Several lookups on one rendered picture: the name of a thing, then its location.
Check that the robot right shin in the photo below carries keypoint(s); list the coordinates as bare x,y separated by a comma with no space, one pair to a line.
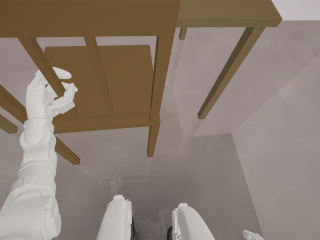
174,236

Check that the left robot forearm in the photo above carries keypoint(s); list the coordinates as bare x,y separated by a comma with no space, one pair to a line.
36,176

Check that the left robot hand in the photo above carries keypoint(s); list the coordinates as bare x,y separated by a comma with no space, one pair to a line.
38,97

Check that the right robot hand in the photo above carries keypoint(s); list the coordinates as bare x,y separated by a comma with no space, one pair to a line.
248,235

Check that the chair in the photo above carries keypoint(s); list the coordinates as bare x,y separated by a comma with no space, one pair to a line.
117,85

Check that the left robot upper arm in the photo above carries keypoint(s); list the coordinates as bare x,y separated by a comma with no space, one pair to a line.
35,218

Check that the table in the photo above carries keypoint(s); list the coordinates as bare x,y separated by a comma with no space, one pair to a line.
255,15

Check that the robot left thigh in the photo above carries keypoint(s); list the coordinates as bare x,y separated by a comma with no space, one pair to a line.
116,219

